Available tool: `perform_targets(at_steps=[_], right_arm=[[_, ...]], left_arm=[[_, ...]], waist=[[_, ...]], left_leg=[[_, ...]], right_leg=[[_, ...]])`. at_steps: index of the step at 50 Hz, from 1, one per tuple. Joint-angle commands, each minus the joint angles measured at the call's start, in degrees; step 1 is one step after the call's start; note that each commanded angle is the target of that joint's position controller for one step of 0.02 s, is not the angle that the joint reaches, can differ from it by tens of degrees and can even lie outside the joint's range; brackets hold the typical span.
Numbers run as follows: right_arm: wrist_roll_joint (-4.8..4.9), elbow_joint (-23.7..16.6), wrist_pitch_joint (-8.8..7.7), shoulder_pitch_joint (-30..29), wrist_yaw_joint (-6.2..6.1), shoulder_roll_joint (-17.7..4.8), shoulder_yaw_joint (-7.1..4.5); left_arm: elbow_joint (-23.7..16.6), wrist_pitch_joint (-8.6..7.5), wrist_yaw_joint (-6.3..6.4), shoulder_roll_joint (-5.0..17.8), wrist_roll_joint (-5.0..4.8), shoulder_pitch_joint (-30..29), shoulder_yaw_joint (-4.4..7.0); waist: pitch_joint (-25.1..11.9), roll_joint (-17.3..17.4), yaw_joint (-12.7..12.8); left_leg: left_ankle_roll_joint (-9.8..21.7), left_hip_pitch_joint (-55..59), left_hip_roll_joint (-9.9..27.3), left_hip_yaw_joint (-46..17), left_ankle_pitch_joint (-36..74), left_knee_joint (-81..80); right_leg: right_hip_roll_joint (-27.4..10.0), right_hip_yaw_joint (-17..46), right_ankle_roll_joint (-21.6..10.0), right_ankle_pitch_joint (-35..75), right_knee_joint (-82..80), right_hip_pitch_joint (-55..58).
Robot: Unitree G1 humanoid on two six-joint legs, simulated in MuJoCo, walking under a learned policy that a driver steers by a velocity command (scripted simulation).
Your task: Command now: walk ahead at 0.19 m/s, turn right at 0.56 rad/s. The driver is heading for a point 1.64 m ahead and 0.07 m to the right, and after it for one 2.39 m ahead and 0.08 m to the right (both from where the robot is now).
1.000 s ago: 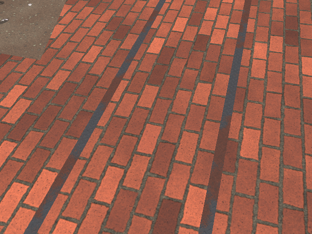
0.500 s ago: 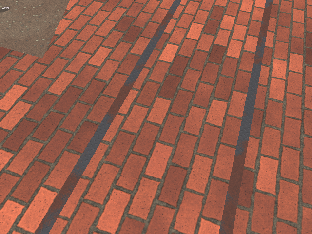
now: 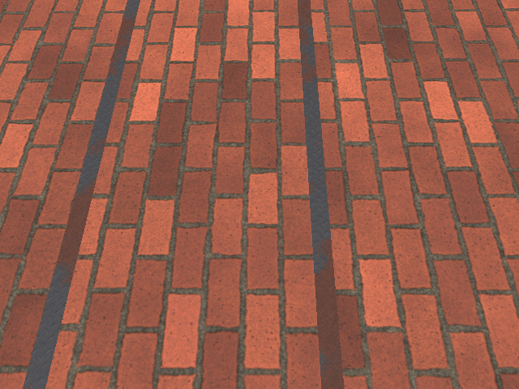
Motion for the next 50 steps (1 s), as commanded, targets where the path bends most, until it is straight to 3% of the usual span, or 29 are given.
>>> perform_targets(at_steps=[1,5,9,11,13,15,16,17,18,19,20,21,22,25,28,30,32,33,34,35,36,37,39,40,42,43,47,49,50], right_arm=[[-0.68,-3.56,0.83,4.21,-0.77,-7.12,-1.97],[-1.28,-3.93,2.04,2.5,-1.37,-4.62,-1.02],[-0.56,-5.29,2.71,-2.9,-0.86,-4.9,-0.95],[-0.31,-6.06,2.6,-5.05,-0.54,-5.24,-1.08],[-0.23,-6.46,2.0,-5.55,-0.17,-5.82,-1.42],[-0.13,-5.9,1.13,-2.99,0.18,-6.09,-1.95],[-0.47,-5.51,0.73,-1.38,0.13,-7.35,-2.45],[-1.36,-6.33,0.96,-1.29,-0.35,-11.28,-3.24],[-3.19,-5.22,1.74,-0.93,-0.24,-13.37,-3.84],[-2.51,-6.16,1.74,-1.12,-0.15,-10.2,-3.23],[-2.03,-6.57,1.82,-2.06,-0.24,-7.23,-2.42],[-1.4,-6.71,2.12,-3.51,-0.23,-6.19,-2.12],[-0.54,-6.52,2.4,-4.4,-0.3,-5.81,-1.92],[-0.86,-5.55,3.37,-4.1,-0.47,-6.34,-2.0],[-0.57,-4.79,3.97,-3.69,-0.37,-7.26,-2.34],[-0.03,-3.95,4.23,-2.58,-0.12,-8.13,-2.49],[0.82,-3.39,4.37,-3.22,0.07,-7.73,-2.1],[1.04,-2.28,4.07,-0.73,0.16,-6.69,-1.67],[-0.16,-1.98,3.48,0.95,0.5,-5.07,-0.98],[-1.65,-2.57,2.72,2.41,0.85,-1.52,0.06],[-2.16,-2.44,2.67,-1.12,0.52,-3.09,-0.04],[-2.01,-2.16,2.68,-2.57,0.52,-4.06,-0.3],[-1.75,-0.99,3.0,-2.57,0.11,-4.99,-0.55],[-1.45,-0.43,3.14,-1.68,0.1,-4.83,-0.48],[-0.74,0.65,3.2,-1.37,0.18,-4.87,-0.42],[-0.46,0.66,3.25,-1.87,0.11,-5.41,-0.6],[0.34,-0.11,3.79,-2.06,-0.03,-6.04,-1.25],[0.44,-0.69,4.28,-1.71,0.24,-5.47,-1.5],[0.59,-1.11,4.59,-2.09,0.5,-5.31,-1.63]], left_arm=[[-4.3,-0.42,0.84,7.76,0.83,0.2,2.35],[-3.39,0.62,2.16,9.54,0.21,0.45,2.9],[-3.61,2.67,3.3,9.41,-0.33,0.18,2.85],[-3.74,3.22,3.33,9.29,-0.23,0.4,2.82],[-3.94,3.51,3.2,8.94,-0.26,0.6,2.72],[-4.57,3.74,3.28,8.04,-0.84,-0.91,2.38],[-4.83,3.81,3.4,6.64,-0.91,-0.42,1.95],[-4.89,3.83,3.32,3.25,0.1,3.34,1.02],[-6.65,3.42,3.27,4.85,-0.28,4.49,1.43],[-5.14,3.02,3.22,9.57,0.36,6.31,2.67],[-3.67,3.4,3.26,11.25,-0.35,5.35,3.45],[-2.55,4.18,3.62,9.86,-0.47,5.32,3.37],[-2.84,4.77,3.78,8.64,-0.3,4.52,3.0],[-3.72,4.88,3.39,3.95,-0.54,2.32,1.34],[-4.31,4.56,2.85,2.41,-0.2,0.23,0.33],[-3.87,4.57,2.48,3.32,-0.31,0.45,0.51],[-2.13,4.42,2.07,2.99,-0.07,3.37,0.59],[-2.05,4.38,2.04,3.74,0.33,3.26,0.65],[-2.66,4.39,2.42,6.51,0.96,3.64,0.96],[-2.84,4.52,2.62,9.27,1.85,0.51,1.3],[-3.4,3.99,2.16,4.47,2.16,-1.62,0.1],[-3.02,3.41,1.87,2.37,2.38,-2.48,-0.6],[-1.92,2.39,1.72,3.54,2.22,-0.95,-0.4],[-1.17,1.93,1.82,3.02,2.17,-0.26,-0.71],[-0.19,1.58,2.17,3.02,2.04,1.33,-0.68],[-0.15,1.68,2.51,4.12,1.83,1.56,-0.28],[0.16,2.8,3.87,7.12,1.15,2.95,1.35],[-0.44,3.05,4.31,6.78,1.2,2.26,1.59],[-0.64,2.87,4.47,6.69,1.25,3.09,1.71]], waist=[[-11.56,-1.27,-1.83],[-13.57,-3.02,-1.76],[-13.72,-5.72,-0.05],[-12.54,-7.19,0.74],[-12.14,-8.66,0.92],[-11.98,-9.55,-1.1],[-11.96,-8.45,-1.49],[-14.54,2.6,0.98],[-12.11,17.59,2.76],[-12.94,13.33,1.59],[-12.05,8.22,0.96],[-11.12,5.48,1.44],[-10.04,5.82,1.16],[-10.17,8.6,0.53],[-12.23,11.36,-0.96],[-12.26,12.14,-1.58],[-11.23,10.92,0.39],[-10.57,9.33,0.23],[-12.06,3.39,-0.83],[-11.65,-9.8,-4.3],[-10.46,-9.31,-1.97],[-8.77,-7.65,-1.94],[-6.81,-7.71,-0.79],[-6.14,-7.41,-1.23],[-5.29,-5.86,-0.62],[-4.74,-5.51,-0.24],[-4.53,-7.25,0.54],[-5.23,-9.69,0.93],[-6.22,-10.04,2.06]], left_leg=[[-0.94,-5.81,2.37,-2.35,3.28,-3.77],[-3.2,-3.96,0.35,-1.56,9.82,-15.73],[-3.53,-2.04,-1.42,-2.66,16.21,-25.16],[-3.08,-1.38,-2.42,-3.33,15.1,-29.64],[-2.25,-0.08,-3.3,-3.81,12.82,-34.44],[-0.46,5.16,-3.25,-3.35,17.6,-45.56],[1.33,10.82,0.27,-4.82,24.9,-51.42],[6.18,18.35,13.1,-15.15,36.45,-51.95],[16.97,20.78,21.86,-29.16,47.48,-53.31],[20.34,20.69,23.17,-30.35,46.15,-53.12],[18.16,19.37,19.32,-23.1,44.32,-51.64],[15.59,18.56,15.44,-17.83,41.75,-50.88],[14.84,17.91,14.13,-15.49,40.86,-50.96],[14.37,16.98,10.45,-8.81,42.55,-51.68],[15.11,17.63,11.03,-7.44,43.28,-51.08],[15.5,17.86,11.85,-8.47,40.83,-50.62],[13.7,14.8,10.64,-7.55,35.28,-49.13],[10.81,11.78,9.41,-6.9,30.19,-48.77],[6.41,7.0,6.96,-4.45,22.05,-45.17],[1.92,5.3,1.1,2.1,10.32,-43.39],[0.05,10.09,1.61,1.19,9.56,-44.72],[-0.47,11.56,1.54,1.16,14.1,-46.03],[-0.79,12.44,1.47,1.39,18.27,-46.1],[-0.55,12.52,2.04,0.6,19.45,-47.05],[-0.14,11.28,1.78,0.3,20.4,-46.96],[0.02,9.51,1.4,0.35,20.46,-45.99],[-0.15,2.83,-0.04,1.61,15.44,-38.16],[0.06,-0.27,0.12,1.98,4.18,-29.09],[0.36,-3.72,0.83,1.75,-3.02,-21.88]], right_leg=[[-16.3,18.82,-12.52,31.34,-11.06,11.77],[-13.33,15.28,-10.56,33.04,-9.44,8.15],[-11.29,18.04,-7.36,15.22,-8.62,7.52],[-11.22,21.15,-6.76,9.02,-7.75,8.28],[-11.67,24.53,-6.27,9.97,-5.21,10.68],[-10.33,26.74,-4.11,10.41,-1.65,12.06],[-8.11,25.92,-1.66,5.27,1.44,9.78],[-2.77,18.63,1.74,-13.68,13.04,4.37],[4.11,9.87,5.08,-32.51,22.93,-8.47],[0.09,10.47,7.49,-31.5,34.57,-10.38],[-0.8,10.31,8.56,-27.51,38.89,-10.13],[-1.31,9.77,9.75,-24.78,40.11,-9.87],[-1.73,9.64,10.59,-22.64,39.96,-10.22],[-2.06,5.13,11.57,-19.99,30.23,-5.33],[-4.0,2.85,11.1,-19.19,16.87,2.25],[-4.24,1.61,10.31,-16.14,9.33,5.8],[-3.51,-0.22,8.14,-5.57,-4.8,12.92],[-4.11,1.21,6.4,-0.6,-10.36,17.52],[-10.39,8.53,4.09,7.14,-9.96,23.71],[-17.05,15.02,-1.01,9.46,-8.49,19.57],[-17.34,15.65,-3.44,1.88,-9.93,12.99],[-14.4,13.51,-1.54,-4.06,-9.99,11.94],[-11.64,11.66,1.34,-6.15,-9.94,10.87],[-11.31,10.74,2.15,-5.09,-9.66,10.96],[-10.39,8.83,2.97,-3.73,-8.79,12.47],[-10.64,8.7,2.66,-2.4,-8.53,13.38],[-16.46,11.13,-2.12,4.43,-8.97,15.86],[-21.09,13.61,-5.88,10.3,-9.08,16.06],[-24.07,15.84,-8.19,7.85,-10.65,17.67]])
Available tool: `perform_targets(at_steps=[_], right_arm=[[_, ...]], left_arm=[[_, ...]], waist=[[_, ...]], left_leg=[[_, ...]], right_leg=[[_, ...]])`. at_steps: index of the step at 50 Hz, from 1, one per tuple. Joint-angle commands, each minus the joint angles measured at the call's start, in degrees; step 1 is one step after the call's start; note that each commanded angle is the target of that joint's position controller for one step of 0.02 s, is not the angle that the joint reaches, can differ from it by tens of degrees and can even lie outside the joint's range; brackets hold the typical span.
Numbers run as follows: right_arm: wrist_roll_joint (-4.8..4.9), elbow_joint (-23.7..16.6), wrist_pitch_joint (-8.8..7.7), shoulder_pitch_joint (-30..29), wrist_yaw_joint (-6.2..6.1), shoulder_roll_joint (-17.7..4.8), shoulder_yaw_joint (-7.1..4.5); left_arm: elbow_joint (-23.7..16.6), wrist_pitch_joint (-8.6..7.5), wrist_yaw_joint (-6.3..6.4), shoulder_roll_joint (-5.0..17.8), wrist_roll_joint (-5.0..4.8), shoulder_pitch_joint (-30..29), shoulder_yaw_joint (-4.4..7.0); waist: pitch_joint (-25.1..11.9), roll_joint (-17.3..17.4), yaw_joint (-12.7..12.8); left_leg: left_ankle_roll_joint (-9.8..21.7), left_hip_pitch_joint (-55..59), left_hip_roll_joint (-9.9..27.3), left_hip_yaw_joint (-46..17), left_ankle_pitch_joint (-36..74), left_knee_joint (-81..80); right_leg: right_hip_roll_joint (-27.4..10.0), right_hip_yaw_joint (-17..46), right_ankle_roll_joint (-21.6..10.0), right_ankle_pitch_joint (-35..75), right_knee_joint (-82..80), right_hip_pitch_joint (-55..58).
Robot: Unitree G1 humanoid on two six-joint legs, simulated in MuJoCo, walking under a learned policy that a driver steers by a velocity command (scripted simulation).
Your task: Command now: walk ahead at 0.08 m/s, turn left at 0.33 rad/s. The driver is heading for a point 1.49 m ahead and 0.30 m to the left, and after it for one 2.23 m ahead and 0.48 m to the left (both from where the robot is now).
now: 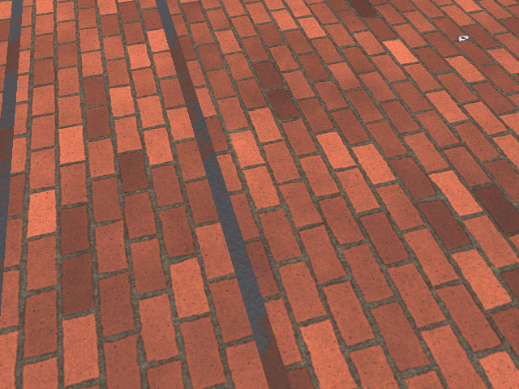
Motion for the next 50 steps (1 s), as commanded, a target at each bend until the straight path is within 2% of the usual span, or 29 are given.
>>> perform_targets(at_steps=[1,3,6,9,10,11,12,13,14,15,16,17,20,22,27,31,33,34,35,36,37,38,39,40,41,42,44,47,50], right_arm=[[0.65,-5.93,-0.07,-4.72,0.59,-4.51,-1.48],[1.21,-6.85,0.1,-6.53,1.25,-3.95,-1.35],[1.34,-6.65,-0.64,-5.32,2.43,-3.63,-0.97],[1.22,-2.96,-1.29,3.93,2.94,-4.16,-1.74],[1.37,-1.05,-1.39,9.89,2.55,-6.64,-3.07],[1.66,-0.59,-1.63,16.33,1.61,-12.78,-4.87],[0.38,-3.27,-3.25,15.48,2.3,-17.06,-4.85],[-0.01,-4.34,-4.5,12.83,2.64,-12.19,-3.63],[0.2,-4.79,-5.13,10.32,2.49,-9.38,-2.79],[0.52,-5.45,-5.26,8.22,2.29,-8.16,-2.35],[0.53,-5.9,-5.11,6.6,1.91,-7.61,-2.03],[0.22,-6.36,-4.94,6.51,1.47,-7.13,-1.69],[0.37,-6.28,-4.75,8.89,0.32,-7.93,-2.0],[0.51,-5.83,-4.45,9.92,-0.44,-8.09,-2.15],[1.07,-4.0,-3.92,14.01,-1.17,-8.26,-2.58],[1.19,-3.47,-3.24,13.51,-1.78,-8.58,-3.18],[0.56,-3.67,-2.93,12.73,-1.66,-8.34,-3.3],[0.28,-4.04,-2.78,11.83,-1.35,-7.58,-2.87],[-0.61,-5.5,-2.77,11.08,-1.04,-5.1,-1.79],[0.22,-5.12,-3.32,22.18,-0.53,2.16,0.18],[1.93,-3.71,-3.78,21.57,-0.5,-2.93,-0.36],[2.54,-5.46,-4.12,12.89,-0.38,-7.11,-1.52],[1.62,-7.21,-4.52,6.82,-0.46,-7.21,-1.3],[0.26,-8.31,-5.06,3.39,-0.29,-6.48,-1.32],[-0.13,-8.62,-5.31,3.62,-0.01,-5.74,-1.38],[-0.06,-8.44,-5.43,4.57,0.22,-4.41,-1.09],[-0.42,-8.69,-5.51,4.7,0.46,-2.21,-0.3],[-1.21,-10.94,-6.16,-1.82,0.89,-0.25,1.09],[-0.39,-12.06,-6.74,-7.35,1.49,-1.58,0.96]], left_arm=[[-2.97,-0.83,0.91,11.44,-0.24,3.25,3.89],[-2.47,-1.97,0.55,11.83,-1.35,2.51,4.23],[-2.53,-2.81,-0.35,12.42,-1.88,-0.58,4.55],[-1.85,-3.01,-1.42,12.58,-2.83,-1.98,4.71],[-1.57,-3.37,-1.55,10.4,-2.24,-0.93,4.01],[-3.45,-3.96,-1.75,6.38,-0.3,-2.56,2.69],[-7.69,-5.42,-1.62,5.1,-0.76,-5.87,2.16],[-7.25,-6.72,-2.1,9.67,-2.8,-6.83,3.06],[-6.7,-7.6,-2.61,11.05,-3.24,-6.14,3.41],[-5.25,-8.02,-2.52,11.08,-2.07,-4.95,3.58],[-4.72,-8.23,-2.43,11.38,-0.75,-4.78,3.86],[-4.32,-8.1,-2.68,11.2,-0.35,-4.54,4.02],[-4.52,-7.56,-2.92,8.7,-0.36,-6.02,3.49],[-5.55,-7.52,-2.93,7.12,-0.57,-9.62,2.86],[-8.09,-8.28,-4.22,6.13,-1.44,-18.5,2.13],[-7.95,-9.18,-4.71,8.05,-1.61,-17.31,2.71],[-6.09,-9.45,-4.24,10.36,-1.43,-10.45,3.85],[-4.44,-9.42,-3.74,12.13,-1.27,-3.18,4.75],[-3.4,-9.22,-3.27,14.16,-0.21,6.77,5.1],[-0.43,-8.75,-3.61,18.08,-0.12,13.04,6.1],[0.66,-8.81,-4.05,12.54,-1.35,14.15,4.9],[0.07,-8.58,-3.67,9.77,-1.76,9.18,4.03],[-0.05,-8.18,-3.5,9.13,-1.3,5.53,3.57],[0.38,-7.89,-3.5,8.53,-0.8,3.71,3.21],[0.51,-7.95,-3.38,7.95,-0.19,3.03,2.82],[0.69,-7.96,-3.35,7.47,-0.33,2.82,2.62],[1.3,-8.0,-3.12,8.19,-1.5,3.31,2.71],[1.7,-7.48,-2.35,11.37,-2.21,4.02,3.61],[2.55,-6.65,-2.11,12.96,-2.63,7.46,4.09]], waist=[[-1.66,-9.47,4.59],[1.24,-6.97,4.61],[1.04,-7.38,3.45],[-2.15,-6.13,-1.3],[-4.36,-2.49,-3.55],[-5.2,12.03,-5.51],[-6.16,17.73,-4.44],[-3.38,8.13,-4.49],[-0.25,5.86,-2.66],[1.41,2.08,-1.32],[2.02,1.82,-0.39],[1.45,2.79,0.15],[0.51,2.39,0.12],[1.44,2.47,-0.6],[3.34,4.33,-3.49],[2.75,5.64,-1.69],[-1.88,7.68,1.27],[-7.46,7.41,5.26],[-16.5,4.53,9.47],[-26.82,-15.76,4.59],[-24.97,-15.49,6.44],[-13.67,-9.73,7.25],[-7.76,-4.38,6.36],[-3.46,-2.74,4.81],[-2.92,-4.19,2.85],[-2.84,-5.33,1.77],[-2.2,-6.18,0.69],[-0.2,-5.76,2.06],[-0.48,-5.5,4.17]], left_leg=[[1.01,-13.97,1.44,0.41,-12.8,17.11],[2.29,-17.5,3.55,-0.24,-10.49,15.99],[4.04,-9.3,2.63,3.07,-5.8,6.28],[5.33,9.0,-3.3,9.83,4.75,-6.63],[6.79,18.39,-4.81,8.31,4.27,-8.89],[12.01,26.35,7.62,-12.23,2.82,-16.54],[23.48,29.26,18.33,-43.78,-9.13,-27.23],[24.21,28.82,19.76,-41.81,-12.16,-28.77],[22.02,26.34,17.53,-35.56,-9.68,-27.94],[19.68,23.98,14.69,-29.48,-4.0,-27.04],[17.98,21.9,12.52,-24.66,3.47,-26.93],[16.76,20.36,10.45,-21.0,9.1,-27.36],[16.18,19.24,7.77,-14.86,22.7,-27.56],[15.05,16.61,5.85,-12.35,24.04,-27.54],[13.85,14.34,5.94,-14.01,20.71,-26.43],[12.67,18.37,8.54,-16.93,25.73,-22.62],[11.35,20.34,7.6,-15.72,43.27,-15.27],[9.72,18.66,4.72,-13.32,49.55,-5.98],[8.32,8.67,1.91,-13.06,38.84,8.65],[3.85,-13.14,-8.19,-9.52,-4.16,30.98],[3.67,-19.84,-6.96,-11.36,-11.55,38.52],[3.9,-22.81,-3.9,-10.08,-7.19,39.54],[4.3,-21.32,-1.61,-7.44,-3.25,37.2],[4.4,-20.25,0.2,-5.83,-1.01,33.88],[4.56,-17.19,1.87,-5.62,0.7,31.11],[4.41,-15.47,2.29,-5.09,0.94,28.72],[3.47,-14.72,2.93,-3.25,-0.29,21.78],[1.8,-10.84,2.35,-1.15,7.09,7.52],[0.62,-5.47,-0.42,-0.71,18.4,-1.88]], right_leg=[[-22.36,19.37,-13.89,13.22,-14.05,6.21],[-22.21,19.29,-13.02,-3.28,-17.88,6.7],[-18.52,11.48,-9.82,-2.43,-18.52,4.49],[-14.62,2.54,-6.7,-0.61,-10.02,-2.62],[-11.92,-1.41,-4.37,2.49,0.31,-7.52],[-6.5,-7.65,1.13,-5.91,23.24,-19.81],[2.41,1.45,2.97,-16.74,35.45,-36.54],[-2.03,6.82,1.79,-13.74,40.19,-40.66],[-4.12,6.84,0.3,-7.36,38.31,-40.97],[-5.77,6.45,0.1,-2.4,35.41,-39.26],[-6.54,6.31,0.49,1.67,30.92,-36.87],[-6.47,5.91,1.06,4.71,28.45,-33.64],[-4.14,3.9,3.49,12.08,21.08,-31.57],[-2.7,3.46,4.56,17.16,12.93,-29.58],[-0.54,3.63,4.64,24.21,0.04,-24.68],[-0.49,4.77,2.36,22.26,-3.87,-20.38],[1.28,2.23,-0.02,17.95,-3.82,-10.74],[0.96,1.21,-2.15,19.54,-4.8,0.29],[-7.41,9.94,-6.27,16.76,-1.35,18.38],[-22.58,38.94,-17.0,5.76,-4.27,40.63],[-23.61,49.7,-16.74,-6.45,-13.14,38.1],[-21.12,40.05,-14.02,-8.06,-14.85,28.52],[-18.37,33.0,-12.49,-2.35,-15.89,19.07],[-16.22,28.39,-12.45,4.8,-17.15,11.35],[-14.41,25.56,-12.36,9.44,-18.34,7.07],[-13.14,23.91,-12.71,12.06,-19.46,4.99],[-12.49,21.34,-13.95,14.82,-21.26,2.02],[-10.63,16.49,-13.34,15.12,-22.82,-3.76],[-9.76,15.36,-11.17,15.48,-21.27,-4.96]])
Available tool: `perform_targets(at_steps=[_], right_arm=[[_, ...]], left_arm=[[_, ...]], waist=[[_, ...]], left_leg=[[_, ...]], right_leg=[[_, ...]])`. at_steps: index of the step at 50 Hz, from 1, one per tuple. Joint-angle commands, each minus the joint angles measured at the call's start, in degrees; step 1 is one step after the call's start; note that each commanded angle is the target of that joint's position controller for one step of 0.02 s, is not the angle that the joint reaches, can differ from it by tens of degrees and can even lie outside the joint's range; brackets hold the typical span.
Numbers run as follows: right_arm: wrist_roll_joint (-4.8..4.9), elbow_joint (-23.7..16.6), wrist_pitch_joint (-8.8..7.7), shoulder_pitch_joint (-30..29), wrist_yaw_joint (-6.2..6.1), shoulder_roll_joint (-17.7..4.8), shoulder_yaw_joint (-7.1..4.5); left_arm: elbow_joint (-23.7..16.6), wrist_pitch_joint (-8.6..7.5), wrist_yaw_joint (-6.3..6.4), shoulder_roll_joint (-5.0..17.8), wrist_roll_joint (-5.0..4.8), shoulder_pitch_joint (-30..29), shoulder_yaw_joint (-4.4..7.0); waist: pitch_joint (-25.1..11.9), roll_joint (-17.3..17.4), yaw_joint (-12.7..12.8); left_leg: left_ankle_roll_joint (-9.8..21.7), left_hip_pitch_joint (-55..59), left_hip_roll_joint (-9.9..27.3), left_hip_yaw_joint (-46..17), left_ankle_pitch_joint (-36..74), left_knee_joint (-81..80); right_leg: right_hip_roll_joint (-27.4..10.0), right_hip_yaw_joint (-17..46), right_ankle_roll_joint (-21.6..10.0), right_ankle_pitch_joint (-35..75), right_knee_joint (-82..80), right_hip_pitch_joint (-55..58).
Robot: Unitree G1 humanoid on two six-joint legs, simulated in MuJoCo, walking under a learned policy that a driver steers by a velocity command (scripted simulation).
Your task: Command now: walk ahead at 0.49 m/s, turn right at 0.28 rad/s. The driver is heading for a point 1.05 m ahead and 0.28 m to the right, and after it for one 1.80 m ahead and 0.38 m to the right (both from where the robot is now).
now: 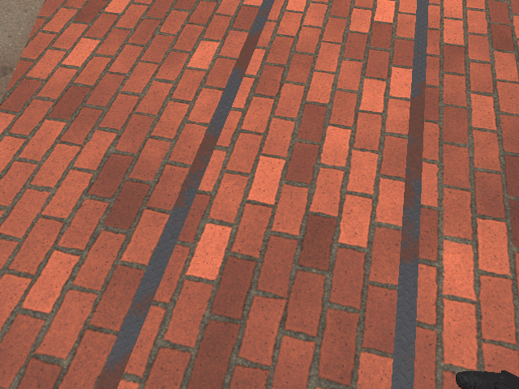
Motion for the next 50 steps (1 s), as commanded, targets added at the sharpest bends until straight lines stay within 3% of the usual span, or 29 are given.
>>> perform_targets(at_steps=[1,4,6,7,8,9,10,11,12,13,16,19,24,27,28,29,30,31,32,33,34,37,40,44,46,48,49,50], right_arm=[[0.55,-3.85,-1.07,-1.78,0.51,-3.86,-0.76],[1.02,-4.48,-1.48,-2.14,0.48,-5.97,-1.85],[0.87,-2.85,-1.59,4.61,-0.07,-7.85,-3.22],[-0.05,-2.1,-1.67,12.81,-0.63,-11.27,-4.35],[-1.3,-1.49,-0.62,16.56,-0.76,-16.62,-5.59],[-1.0,-1.1,-0.42,16.04,-0.32,-13.12,-4.95],[-0.76,-1.82,-0.42,12.88,-0.29,-9.27,-3.85],[-0.91,-2.2,-0.37,9.51,-0.1,-6.86,-3.1],[-0.77,-2.04,-0.16,6.63,0.13,-5.06,-2.62],[-0.74,-1.72,-0.14,4.93,0.14,-4.76,-2.6],[-0.81,-0.42,-0.21,3.17,-0.55,-6.69,-3.56],[-0.19,0.59,0.75,2.53,-1.62,-8.41,-4.28],[1.48,2.27,1.88,2.87,-1.63,-10.87,-5.11],[2.78,2.6,2.34,2.24,-1.46,-11.68,-5.59],[2.69,3.1,2.41,3.61,-1.43,-10.47,-5.35],[0.95,2.93,2.26,6.85,-1.2,-8.81,-4.75],[-2.16,0.57,2.29,9.79,-0.89,-4.97,-2.96],[-0.93,1.37,2.53,6.6,-0.53,-8.18,-3.59],[0.8,0.55,3.01,3.75,-0.53,-9.43,-3.89],[0.51,0.92,3.42,3.36,-1.13,-8.98,-3.91],[-0.28,1.01,3.85,2.67,-1.87,-9.22,-4.08],[-0.3,1.52,4.43,4.75,-2.11,-7.68,-3.79],[-0.21,1.37,4.51,3.85,-2.06,-5.97,-3.08],[0.25,0.45,4.4,2.2,-1.34,-6.2,-3.16],[0.42,0.47,4.04,3.15,-0.83,-6.42,-3.32],[0.21,1.01,3.55,5.61,-0.24,-5.63,-3.38],[-0.49,0.86,3.44,6.13,-0.25,-6.69,-3.69],[-1.78,-0.14,3.58,6.29,-0.51,-10.45,-4.22]], left_arm=[[-4.84,-0.48,0.52,10.77,-0.73,-3.51,2.46],[-4.46,0.34,0.75,10.84,-0.81,-1.83,2.42],[-4.64,0.69,0.84,8.28,-0.13,-1.5,1.59],[-5.82,0.5,0.64,4.41,0.69,-2.05,0.2],[-8.07,-0.17,0.91,0.43,-0.01,3.26,-1.0],[-7.91,-0.05,1.29,5.48,-1.05,3.5,0.09],[-7.83,0.56,1.55,8.71,-1.07,0.58,1.2],[-7.8,1.34,1.82,8.84,-0.43,-1.17,1.49],[-7.99,2.19,1.93,8.52,0.19,-1.94,1.8],[-8.39,3.09,1.79,7.53,0.19,-1.9,1.94],[-10.4,4.79,1.38,4.24,0.1,-4.61,1.25],[-12.23,5.13,0.36,2.96,0.51,-8.1,0.57],[-15.3,5.59,-1.69,5.22,0.66,-13.69,1.34],[-16.36,6.09,-1.98,6.9,0.71,-12.75,2.45],[-15.44,6.02,-1.46,8.75,0.95,-8.92,3.45],[-15.33,6.0,-0.14,14.5,1.04,-4.33,5.21],[-17.11,5.84,0.78,19.98,2.07,-5.58,5.57],[-17.56,5.22,0.25,15.45,1.96,-5.04,4.43],[-17.49,4.56,-0.01,13.53,1.57,-8.11,3.7],[-17.07,4.38,0.15,11.79,0.59,-10.56,3.36],[-17.34,4.72,0.5,10.86,0.12,-12.76,2.98],[-17.93,5.51,1.42,11.29,1.48,-15.73,3.03],[-17.44,5.83,2.16,11.92,1.02,-15.13,3.46],[-17.31,6.47,2.11,12.08,0.99,-15.1,3.63],[-17.14,6.7,1.88,11.36,0.98,-15.14,3.28],[-16.85,7.09,1.98,10.22,0.56,-15.68,2.66],[-16.11,7.07,2.08,8.72,0.51,-13.54,2.11],[-15.77,6.91,2.06,5.6,1.36,-10.69,1.16]], waist=[[-0.97,-6.08,-2.59],[-1.57,-6.57,-3.9],[-4.0,-6.5,-7.83],[-10.04,-1.26,-11.77],[-16.96,15.28,-9.83],[-15.1,14.33,-9.63],[-9.8,8.72,-9.32],[-7.69,5.27,-8.04],[-5.97,4.33,-6.5],[-4.78,5.47,-5.02],[-3.43,5.58,-4.29],[-4.87,4.32,-4.97],[-5.06,3.57,-6.11],[-5.58,3.13,-4.38],[-7.64,0.89,-2.79],[-11.44,-8.34,-1.67],[-15.76,-20.82,-5.1],[-21.59,-12.54,-0.9],[-16.06,-9.46,-1.9],[-12.23,-6.17,-3.39],[-9.97,-5.57,-4.22],[-9.66,-8.31,-6.62],[-10.44,-8.47,-5.85],[-9.44,-10.65,-4.7],[-9.56,-11.5,-4.6],[-9.24,-11.39,-6.26],[-8.82,-9.46,-6.2],[-8.99,1.62,-4.39]], left_leg=[[-1.12,10.61,-2.66,1.14,9.18,-7.68],[-0.03,15.87,-3.22,0.57,7.99,-12.74],[2.09,26.87,-2.46,1.16,4.36,-15.43],[5.53,37.9,6.21,-7.16,-0.33,-16.7],[13.35,50.72,19.85,-28.73,-5.18,-21.52],[15.46,48.38,20.73,-36.99,-6.84,-24.5],[14.03,43.45,18.78,-28.17,2.55,-23.38],[12.95,38.53,16.34,-19.27,15.73,-22.28],[12.39,34.17,14.05,-12.67,25.42,-22.14],[11.71,30.28,12.52,-8.08,29.07,-23.01],[12.95,25.85,11.36,-0.91,32.07,-26.69],[13.0,26.48,11.31,4.25,31.7,-27.21],[11.29,28.34,12.18,8.55,27.99,-23.81],[8.81,29.21,11.72,10.28,28.88,-15.34],[6.6,26.91,8.86,12.44,28.49,-7.52],[1.96,17.19,4.36,14.74,14.77,5.99],[-3.09,-1.81,-4.99,12.33,-30.4,25.68],[-2.77,-2.96,-4.87,0.67,-30.82,31.35],[-1.95,-4.78,-3.3,-0.08,-26.59,31.46],[-1.69,-5.12,-2.01,-0.05,-22.4,27.84],[-1.98,-4.11,-1.41,-0.21,-19.25,24.17],[-3.18,3.7,-3.61,0.93,-14.56,17.23],[-3.78,6.93,-4.65,0.27,-11.81,8.98],[-3.09,10.8,-6.01,-0.43,-10.22,1.01],[-2.16,12.83,-5.72,0.07,-9.83,-3.41],[-0.33,19.38,-5.63,1.82,-3.32,-14.05],[1.36,23.62,-2.61,-0.15,-0.02,-18.99],[5.45,27.49,9.19,-11.76,3.83,-23.87]], right_leg=[[-13.15,11.65,-9.74,5.83,-6.03,-8.11],[-14.04,14.93,-7.11,0.37,-1.34,-6.25],[-10.74,14.13,-4.36,-0.02,6.93,-9.12],[-6.72,10.15,-1.85,-5.03,22.31,-14.6],[-0.4,2.62,1.48,-21.81,41.03,-29.65],[-2.83,4.7,2.57,-23.62,50.97,-36.1],[-4.65,5.62,3.05,-19.6,54.67,-37.07],[-6.02,4.43,3.86,-16.85,54.97,-34.97],[-7.22,3.69,4.58,-15.5,53.32,-33.13],[-8.51,3.13,4.99,-14.19,51.32,-30.48],[-8.32,0.49,6.38,-8.84,44.65,-27.82],[-8.56,-0.91,5.97,-0.65,34.03,-24.43],[-7.45,-3.25,3.15,2.48,22.75,-18.77],[-5.2,-5.42,0.06,2.05,14.59,-13.45],[-3.12,-5.83,-1.8,7.32,10.07,-6.02],[-10.12,4.66,-5.85,32.03,8.54,6.7],[-25.79,27.8,-19.59,46.99,9.78,18.47],[-26.18,29.77,-21.89,37.36,6.52,16.43],[-23.42,24.02,-18.84,31.79,5.58,11.94],[-19.94,20.27,-15.1,24.78,4.86,7.71],[-18.09,18.64,-13.06,20.63,4.0,3.66],[-14.52,15.75,-12.2,20.09,2.67,-4.56],[-13.33,16.57,-11.68,14.68,3.0,-5.95],[-12.63,21.36,-10.53,3.84,2.66,-7.86],[-13.02,22.92,-9.7,3.27,3.99,-6.77],[-11.45,22.5,-7.38,3.14,6.75,-8.51],[-9.2,20.89,-4.67,-0.71,9.17,-11.14],[-3.4,14.2,-0.69,-13.09,20.12,-16.42]])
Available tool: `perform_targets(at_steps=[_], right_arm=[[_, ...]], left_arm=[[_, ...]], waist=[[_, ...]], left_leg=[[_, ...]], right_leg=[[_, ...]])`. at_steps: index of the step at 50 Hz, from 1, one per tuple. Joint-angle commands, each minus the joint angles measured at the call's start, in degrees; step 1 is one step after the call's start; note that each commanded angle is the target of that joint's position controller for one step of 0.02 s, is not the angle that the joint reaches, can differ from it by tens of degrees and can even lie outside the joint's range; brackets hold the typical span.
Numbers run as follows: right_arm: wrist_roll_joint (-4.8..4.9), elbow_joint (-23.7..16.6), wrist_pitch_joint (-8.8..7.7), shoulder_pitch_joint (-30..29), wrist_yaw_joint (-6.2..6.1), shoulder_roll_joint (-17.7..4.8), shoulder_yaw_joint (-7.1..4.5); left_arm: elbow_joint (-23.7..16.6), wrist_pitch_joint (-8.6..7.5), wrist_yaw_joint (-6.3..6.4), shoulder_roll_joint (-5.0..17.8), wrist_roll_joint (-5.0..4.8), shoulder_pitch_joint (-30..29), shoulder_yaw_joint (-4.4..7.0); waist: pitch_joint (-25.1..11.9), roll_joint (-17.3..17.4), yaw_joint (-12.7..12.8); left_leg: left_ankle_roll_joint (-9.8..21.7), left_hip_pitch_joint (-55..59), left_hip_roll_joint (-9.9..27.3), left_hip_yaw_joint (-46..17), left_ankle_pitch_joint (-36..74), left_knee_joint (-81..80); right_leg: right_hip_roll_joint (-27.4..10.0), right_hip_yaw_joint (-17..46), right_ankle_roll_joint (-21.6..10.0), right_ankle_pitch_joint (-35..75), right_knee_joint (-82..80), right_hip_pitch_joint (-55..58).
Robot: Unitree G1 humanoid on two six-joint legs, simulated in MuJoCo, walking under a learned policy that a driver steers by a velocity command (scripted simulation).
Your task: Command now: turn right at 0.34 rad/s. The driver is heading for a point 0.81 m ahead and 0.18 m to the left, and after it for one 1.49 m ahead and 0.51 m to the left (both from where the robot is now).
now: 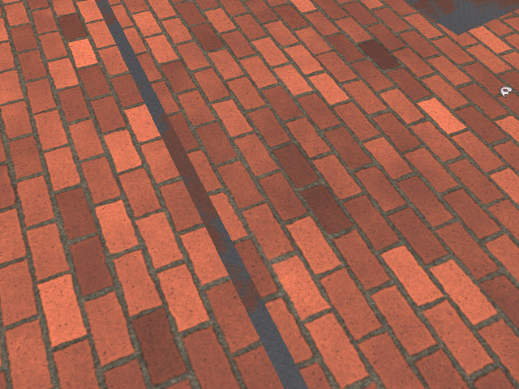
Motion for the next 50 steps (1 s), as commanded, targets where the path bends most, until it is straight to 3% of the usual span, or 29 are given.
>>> perform_targets(at_steps=[1,2,3,5,7,10,12,14,15,16,17,18,19,20,21,23,26,29,32,34,35,36,37,38,39,41,44,47,50], right_arm=[[-2.97,-3.52,-0.69,1.66,0.08,-12.56,-2.95],[-2.63,-5.23,-1.18,-0.83,-0.02,-9.85,-2.3],[-1.64,-5.33,-1.32,-2.63,-0.31,-8.74,-2.01],[0.2,-5.28,-1.48,-4.27,-0.6,-6.41,-1.24],[0.22,-4.6,-1.12,-3.48,-0.73,-4.31,-0.39],[0.14,-3.63,-0.26,-1.47,-0.81,-5.24,-0.7],[0.46,-2.71,0.44,1.06,-0.76,-7.12,-1.18],[1.35,-1.83,0.51,1.94,-0.61,-6.55,-0.8],[1.16,-1.2,-0.19,3.9,-0.41,-6.0,-0.52],[-0.27,-1.71,-1.25,4.52,0.16,-5.01,-0.06],[-0.6,-1.25,-1.91,5.51,0.56,-2.58,0.53],[-0.8,-0.7,-1.82,1.75,0.62,-3.92,0.62],[-0.02,-1.08,-1.44,-1.01,0.46,-4.11,0.4],[0.83,-1.29,-0.91,-1.64,0.03,-3.52,0.42],[1.38,-2.01,-0.63,-2.02,-0.24,-4.15,0.14],[2.51,-4.21,-1.16,-4.81,-0.27,-5.36,-0.59],[3.0,-4.17,-1.99,-2.76,0.58,-4.52,-0.86],[1.95,-3.58,-2.23,-1.61,2.07,-3.09,-0.15],[1.77,-2.38,-1.48,3.59,2.66,-4.53,-0.86],[1.62,-0.85,-0.82,12.04,1.91,-8.38,-3.11],[1.95,-1.61,-0.61,16.33,0.77,-15.38,-4.88],[0.52,-4.18,-1.35,15.88,1.39,-18.42,-4.42],[0.29,-5.29,-2.28,13.26,1.87,-14.74,-3.53],[0.78,-5.58,-2.82,11.33,1.77,-11.97,-2.82],[1.2,-5.83,-2.71,9.24,1.53,-11.23,-2.59],[0.51,-7.32,-1.92,5.43,0.55,-10.57,-2.11],[0.32,-7.67,-1.44,5.45,-0.69,-10.9,-2.31],[1.48,-7.33,-0.15,6.44,-1.66,-11.22,-2.61],[1.54,-7.48,1.1,6.33,-2.28,-11.48,-2.91]], left_arm=[[-5.03,-1.33,0.42,5.29,-0.11,0.53,1.45],[-3.63,-1.66,0.75,9.5,0.63,0.81,2.75],[-2.19,-1.46,0.67,10.19,0.05,2.11,3.4],[0.13,-0.47,1.1,7.03,0.34,4.37,2.83],[0.42,-0.28,0.92,3.64,-0.02,3.77,1.69],[-0.49,-0.69,0.44,0.35,0.13,0.08,0.01],[0.0,-0.92,0.17,1.46,-0.37,0.09,0.19],[2.05,-1.12,-0.03,2.04,-0.1,3.11,0.29],[2.02,-1.18,0.16,3.95,0.49,3.37,0.44],[1.79,-1.12,0.65,7.84,1.0,4.17,1.07],[3.53,-1.12,0.36,6.19,1.25,3.21,0.8],[3.25,-1.38,-0.15,2.85,1.31,3.26,0.22],[3.82,-1.56,-0.1,3.07,1.76,4.1,0.27],[3.9,-1.78,0.12,5.42,1.7,4.74,0.82],[4.15,-2.25,0.27,7.18,1.34,6.29,1.32],[5.1,-3.74,0.89,8.48,0.8,9.58,1.76],[5.74,-5.94,1.29,6.04,-0.45,8.96,1.3],[5.02,-6.4,0.63,7.33,-0.35,4.18,1.84],[5.14,-5.72,-0.2,8.19,-1.03,2.57,2.27],[5.51,-5.33,-0.08,5.77,-0.34,4.39,1.48],[3.36,-5.32,0.16,1.89,1.93,4.18,0.25],[0.6,-6.01,0.47,0.44,1.56,4.19,-0.48],[1.38,-6.47,0.25,4.22,-0.62,4.55,0.26],[1.53,-6.66,-0.03,5.99,-1.14,2.95,0.64],[2.32,-6.56,0.2,6.16,-0.35,2.45,0.89],[2.77,-5.94,0.49,6.18,1.03,1.95,1.25],[3.58,-5.31,0.48,4.13,1.31,3.06,0.69],[2.87,-4.76,0.68,3.14,1.09,-0.51,0.17],[2.06,-4.43,0.33,3.29,0.62,-4.48,0.08]], waist=[[-4.3,18.87,0.84],[-3.56,13.63,-0.13],[-3.19,10.77,0.93],[-2.84,8.63,1.34],[-3.22,9.17,0.93],[-5.11,12.32,-1.63],[-5.55,13.12,-2.73],[-4.8,11.46,-0.95],[-5.58,9.14,-1.44],[-7.9,1.48,-3.09],[-8.79,-5.97,-4.64],[-7.57,-3.82,-1.39],[-5.52,-3.83,-0.07],[-2.74,-6.54,0.66],[0.9,-9.35,1.73],[6.69,-12.28,3.63],[6.48,-8.01,2.44],[2.71,-5.99,1.22],[0.72,-3.92,-1.52],[-3.78,1.79,-5.07],[-5.86,17.87,-5.57],[-10.17,23.54,-4.11],[-9.14,15.39,-3.93],[-5.9,10.92,-3.5],[-3.98,5.34,-2.4],[-3.89,5.51,-0.7],[-6.5,5.8,0.37],[-6.91,5.9,-0.6],[-5.52,7.4,-1.59]], left_leg=[[14.59,4.65,22.48,-25.28,11.31,-16.52],[16.9,2.88,22.3,-24.74,10.86,-16.83],[15.17,3.24,19.62,-20.11,11.23,-15.65],[12.72,5.89,15.84,-14.39,13.44,-13.63],[12.4,7.02,13.09,-9.6,17.33,-12.82],[12.04,10.4,11.56,-7.18,18.93,-10.99],[12.65,11.46,12.35,-8.72,19.86,-9.65],[10.6,9.39,11.5,-8.38,20.64,-8.33],[7.81,6.56,11.03,-8.21,18.79,-8.22],[4.77,3.4,8.11,-4.53,14.96,-5.17],[1.78,5.38,4.37,-0.31,5.99,-7.37],[0.0,6.09,2.75,1.25,1.72,-5.34],[0.04,3.51,0.94,2.86,-2.91,-2.42],[0.54,-0.39,-0.86,4.74,-8.28,1.87],[0.88,-5.81,-1.61,5.99,-10.94,6.87],[2.75,-15.74,2.05,2.43,-14.34,18.98],[4.55,-26.0,6.17,-1.74,-13.73,23.0],[3.93,-12.87,6.31,3.43,-6.82,13.87],[3.22,1.16,2.44,8.53,1.66,5.25],[4.87,12.59,-1.05,8.02,3.01,0.9],[10.2,18.85,10.99,-11.97,12.58,-6.24],[21.18,23.02,21.81,-41.19,8.47,-17.35],[22.18,21.79,23.2,-39.51,4.48,-18.18],[20.07,19.02,20.7,-32.08,5.02,-15.78],[17.08,15.47,17.79,-25.87,8.02,-14.38],[14.59,9.54,13.7,-18.24,20.69,-14.48],[15.3,9.03,11.62,-12.98,35.41,-13.14],[14.54,10.76,10.93,-13.55,32.3,-11.82],[13.62,9.73,10.28,-16.13,24.58,-11.48]], right_leg=[[1.17,-1.76,0.3,-23.29,13.2,-6.9],[-1.02,1.07,2.12,-23.09,23.93,-6.01],[-0.58,0.96,2.81,-20.15,28.88,-6.69],[-1.22,1.27,4.92,-15.63,32.47,-7.49],[-2.04,-0.94,6.26,-14.09,28.06,-4.88],[-5.57,-6.58,6.96,-14.91,11.54,1.53],[-5.15,-8.7,6.57,-12.94,2.39,5.39],[-4.99,-9.26,4.53,0.64,-13.03,12.6],[-7.43,-5.72,2.75,6.68,-14.05,17.67],[-12.76,-1.0,0.37,20.48,-9.45,22.22],[-12.72,-1.71,-2.65,12.78,-7.39,17.97],[-10.85,-2.52,-2.83,-0.61,-9.38,15.87],[-10.53,-2.14,-2.81,-12.51,-11.48,14.25],[-11.78,0.2,-3.8,-22.72,-14.24,12.75],[-15.93,5.25,-6.09,-31.15,-18.19,11.89],[-24.24,14.91,-11.19,-34.12,-23.33,11.36],[-26.2,13.06,-11.24,-25.62,-24.02,21.02],[-21.31,-0.31,-8.08,-10.74,-23.18,16.57],[-18.81,-8.0,-6.43,-5.13,-16.44,10.24],[-15.33,-13.47,-2.8,5.52,1.76,6.74],[-9.59,-18.55,3.01,-8.31,23.72,-3.62],[-1.11,-10.02,4.94,-27.27,36.54,-16.63],[-4.86,-4.85,4.03,-25.86,42.59,-19.28],[-7.11,-5.18,2.53,-21.52,42.07,-20.61],[-9.39,-5.39,1.86,-17.08,38.81,-19.46],[-10.09,-5.77,2.16,-10.15,32.73,-13.08],[-7.54,-6.65,4.37,-5.26,27.51,-9.61],[-6.3,-5.7,6.18,-2.22,19.35,-10.37],[-5.38,-4.63,6.83,-0.05,13.04,-9.54]])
